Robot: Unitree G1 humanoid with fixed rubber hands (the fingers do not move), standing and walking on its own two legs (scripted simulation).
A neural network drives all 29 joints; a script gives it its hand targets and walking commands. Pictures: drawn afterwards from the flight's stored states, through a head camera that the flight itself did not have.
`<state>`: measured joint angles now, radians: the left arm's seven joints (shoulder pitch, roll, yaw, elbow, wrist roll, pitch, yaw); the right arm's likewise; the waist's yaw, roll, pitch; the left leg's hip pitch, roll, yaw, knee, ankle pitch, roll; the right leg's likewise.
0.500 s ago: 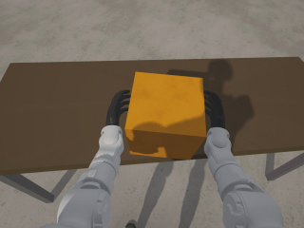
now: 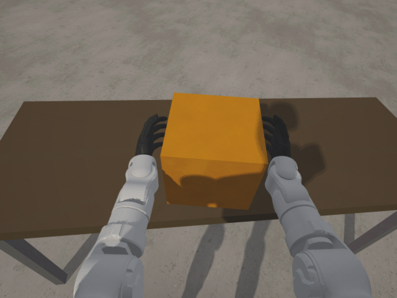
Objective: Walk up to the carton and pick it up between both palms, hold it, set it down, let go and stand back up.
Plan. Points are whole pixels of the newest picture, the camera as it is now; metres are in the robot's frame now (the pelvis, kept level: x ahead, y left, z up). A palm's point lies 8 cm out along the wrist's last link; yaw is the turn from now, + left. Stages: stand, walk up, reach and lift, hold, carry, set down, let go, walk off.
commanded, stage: reach and lift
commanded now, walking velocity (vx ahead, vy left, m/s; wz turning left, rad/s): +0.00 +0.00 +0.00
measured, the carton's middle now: (211, 152) +0.41 +0.01 +0.06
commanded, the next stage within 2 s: hold in 1.36 s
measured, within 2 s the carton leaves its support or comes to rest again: neither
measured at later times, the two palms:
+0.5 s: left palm (142, 141) +0.35 +0.14 +0.14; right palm (289, 150) +0.36 -0.14 +0.14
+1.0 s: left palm (140, 132) +0.36 +0.15 +0.16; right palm (290, 141) +0.37 -0.13 +0.15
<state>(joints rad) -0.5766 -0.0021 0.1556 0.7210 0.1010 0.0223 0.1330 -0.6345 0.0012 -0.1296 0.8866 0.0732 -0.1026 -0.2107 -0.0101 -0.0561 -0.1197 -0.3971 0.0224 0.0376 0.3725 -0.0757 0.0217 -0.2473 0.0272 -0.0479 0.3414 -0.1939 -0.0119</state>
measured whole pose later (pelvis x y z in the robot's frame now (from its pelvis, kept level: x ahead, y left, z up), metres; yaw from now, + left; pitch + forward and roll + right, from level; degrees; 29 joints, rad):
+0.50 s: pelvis +0.00 +0.00 +0.00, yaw +2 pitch -4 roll -1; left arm -0.46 -0.07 0.19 0.18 0.26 0.50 0.06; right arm -0.54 0.00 -0.03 0.53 0.17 0.22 -0.26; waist -0.07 -0.07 0.00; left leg -0.19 0.01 0.02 0.36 -0.10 0.02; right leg -0.02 0.02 -0.07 0.31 -0.22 -0.01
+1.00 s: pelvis -0.01 -0.01 +0.00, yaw +1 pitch -6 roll -1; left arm -0.60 -0.06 0.25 0.26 0.30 0.55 0.03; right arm -0.67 0.01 -0.08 0.65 0.12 0.24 -0.24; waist -0.06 -0.07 0.02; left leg -0.17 0.01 0.02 0.35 -0.08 0.02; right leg -0.02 0.02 -0.06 0.32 -0.21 -0.01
